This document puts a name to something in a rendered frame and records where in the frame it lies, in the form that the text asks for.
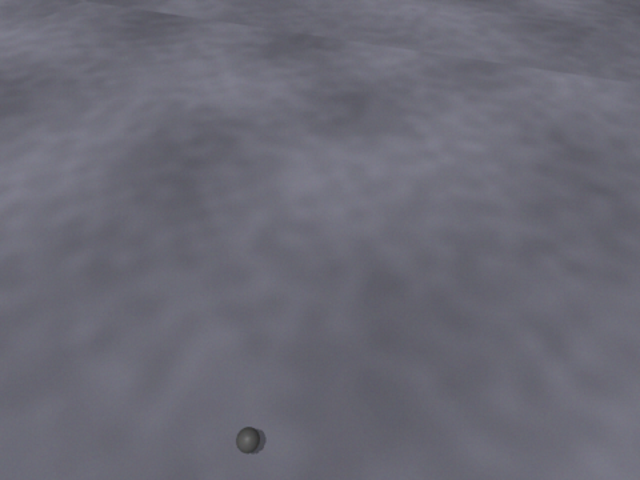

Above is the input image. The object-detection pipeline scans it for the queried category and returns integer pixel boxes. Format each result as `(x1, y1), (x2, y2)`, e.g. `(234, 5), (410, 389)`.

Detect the ball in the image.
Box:
(236, 427), (260, 453)

